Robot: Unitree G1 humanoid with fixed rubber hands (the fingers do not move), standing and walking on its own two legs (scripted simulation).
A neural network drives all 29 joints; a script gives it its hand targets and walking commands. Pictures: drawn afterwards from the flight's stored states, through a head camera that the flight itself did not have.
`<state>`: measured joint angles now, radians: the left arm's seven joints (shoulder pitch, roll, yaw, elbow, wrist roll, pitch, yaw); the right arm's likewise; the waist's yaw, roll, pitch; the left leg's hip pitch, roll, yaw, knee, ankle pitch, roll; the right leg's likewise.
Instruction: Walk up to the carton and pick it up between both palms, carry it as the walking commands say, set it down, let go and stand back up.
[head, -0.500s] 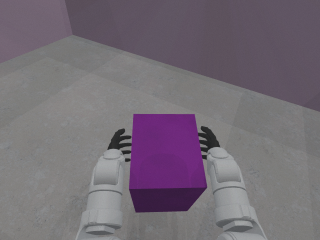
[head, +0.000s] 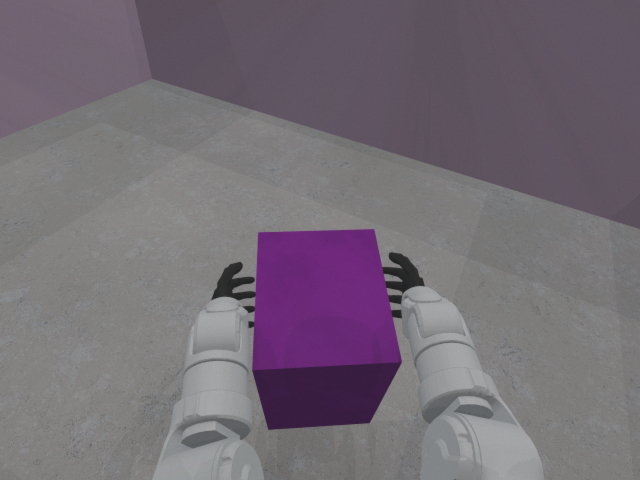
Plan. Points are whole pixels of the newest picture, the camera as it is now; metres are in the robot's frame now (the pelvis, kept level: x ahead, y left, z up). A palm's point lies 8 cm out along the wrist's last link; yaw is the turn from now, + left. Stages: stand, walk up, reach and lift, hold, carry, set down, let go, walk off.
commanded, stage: set down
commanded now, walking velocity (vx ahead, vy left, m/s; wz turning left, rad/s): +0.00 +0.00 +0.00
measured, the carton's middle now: (318, 335) +0.33 +0.07 -0.04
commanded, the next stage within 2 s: none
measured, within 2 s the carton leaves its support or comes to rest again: neither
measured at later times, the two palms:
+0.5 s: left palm (233, 335) +0.31 +0.20 -0.05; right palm (392, 318) +0.38 -0.05 -0.04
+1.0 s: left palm (229, 353) +0.33 +0.22 -0.15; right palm (370, 334) +0.40 -0.02 -0.12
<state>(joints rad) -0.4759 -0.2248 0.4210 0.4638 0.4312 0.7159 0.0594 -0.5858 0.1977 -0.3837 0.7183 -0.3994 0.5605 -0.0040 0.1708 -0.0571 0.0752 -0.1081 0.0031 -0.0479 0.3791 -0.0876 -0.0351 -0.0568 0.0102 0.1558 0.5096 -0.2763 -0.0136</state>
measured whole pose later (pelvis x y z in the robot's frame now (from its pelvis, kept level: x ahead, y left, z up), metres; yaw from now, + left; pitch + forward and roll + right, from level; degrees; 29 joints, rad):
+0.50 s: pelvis +0.04 -0.01 +0.00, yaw +1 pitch +10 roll +0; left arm -0.36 -0.18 0.40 0.48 0.37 0.38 0.01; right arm -0.48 0.23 -0.26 0.68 -0.36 0.30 -0.09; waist 0.17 -0.07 0.01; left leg -0.52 0.03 -0.08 0.48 -0.13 -0.05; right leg -0.43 0.04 0.13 0.54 -0.28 0.01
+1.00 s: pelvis -0.03 +0.01 -0.08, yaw +2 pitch +29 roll -2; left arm -0.65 -0.22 0.51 0.47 0.37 0.29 0.08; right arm -0.76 0.18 -0.44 0.71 -0.30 0.18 -0.04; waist 0.10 -0.14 -0.08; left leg -1.24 -0.02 -0.11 0.91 -0.18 -0.04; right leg -1.13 0.08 0.14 0.99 -0.37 0.02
